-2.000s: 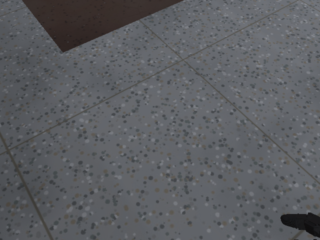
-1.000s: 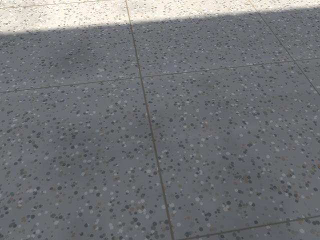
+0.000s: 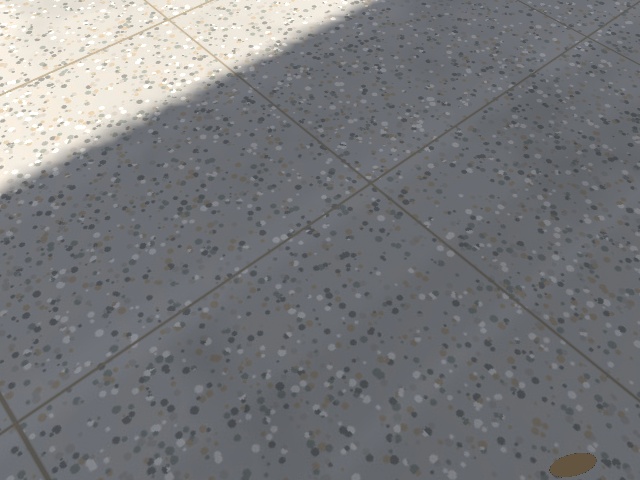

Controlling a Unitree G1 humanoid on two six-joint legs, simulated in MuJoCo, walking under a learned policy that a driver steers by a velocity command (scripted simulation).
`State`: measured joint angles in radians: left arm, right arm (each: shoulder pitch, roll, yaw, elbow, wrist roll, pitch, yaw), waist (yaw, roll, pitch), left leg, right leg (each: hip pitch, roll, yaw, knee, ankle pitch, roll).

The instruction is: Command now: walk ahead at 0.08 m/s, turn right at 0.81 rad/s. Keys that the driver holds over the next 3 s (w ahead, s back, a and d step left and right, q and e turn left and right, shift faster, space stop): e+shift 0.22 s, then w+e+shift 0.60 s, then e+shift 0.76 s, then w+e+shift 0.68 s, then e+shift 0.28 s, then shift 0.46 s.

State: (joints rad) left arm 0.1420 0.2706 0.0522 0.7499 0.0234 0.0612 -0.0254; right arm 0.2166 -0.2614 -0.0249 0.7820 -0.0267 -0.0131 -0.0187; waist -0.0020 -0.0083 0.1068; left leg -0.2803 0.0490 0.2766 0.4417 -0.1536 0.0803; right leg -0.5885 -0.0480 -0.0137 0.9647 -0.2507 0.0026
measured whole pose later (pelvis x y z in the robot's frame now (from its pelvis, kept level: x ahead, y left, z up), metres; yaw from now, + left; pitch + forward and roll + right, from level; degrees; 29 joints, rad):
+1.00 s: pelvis +0.32 -0.22 -0.03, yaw -54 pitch +2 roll +1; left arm -0.02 0.30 0.03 0.58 0.04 -0.01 -0.08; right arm 0.52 -0.26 -0.04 0.88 -0.01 -0.05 -0.01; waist -0.07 -0.07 0.06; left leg 0.17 0.10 0.32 0.51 -0.45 -0.08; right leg -0.62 0.04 -0.12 0.67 -0.12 -0.15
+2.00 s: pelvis +0.44 -0.55 +0.00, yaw -113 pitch +1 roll +1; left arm 0.11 0.35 0.06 0.63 0.04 0.04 -0.11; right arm 0.43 -0.35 -0.07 0.79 -0.03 -0.06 -0.01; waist -0.06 -0.02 -0.02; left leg 0.05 0.06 0.24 0.27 -0.33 -0.05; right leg -0.74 -0.07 0.02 1.09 -0.13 -0.03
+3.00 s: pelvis +0.01 -0.93 -0.01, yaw -157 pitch +0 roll +1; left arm 0.14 0.24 -0.01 0.73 0.04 0.05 -0.02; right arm 0.31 -0.28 -0.02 0.78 -0.03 0.02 0.01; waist -0.06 0.01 0.03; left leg -0.37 0.02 0.11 0.52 -0.16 0.03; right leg -0.31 0.03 0.06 0.57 -0.29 -0.04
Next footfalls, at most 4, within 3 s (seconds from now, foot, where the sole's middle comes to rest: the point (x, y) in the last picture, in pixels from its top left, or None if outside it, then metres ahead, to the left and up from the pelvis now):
0.16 right None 0.09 -0.13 -0.77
0.56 left None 0.27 0.04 -0.77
1.02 right None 0.40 -0.40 -0.77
1.58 left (583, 403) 0.59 -0.53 -0.77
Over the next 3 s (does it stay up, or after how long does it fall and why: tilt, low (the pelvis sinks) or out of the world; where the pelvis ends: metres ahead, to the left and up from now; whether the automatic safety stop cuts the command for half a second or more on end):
stays up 0.01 -0.93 -0.01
